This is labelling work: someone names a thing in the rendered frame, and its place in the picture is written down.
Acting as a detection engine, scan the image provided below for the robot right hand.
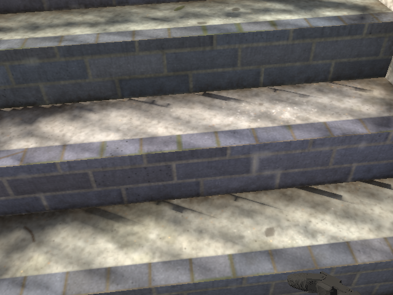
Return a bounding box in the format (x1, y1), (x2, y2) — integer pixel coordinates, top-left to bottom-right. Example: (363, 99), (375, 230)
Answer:
(287, 271), (361, 295)

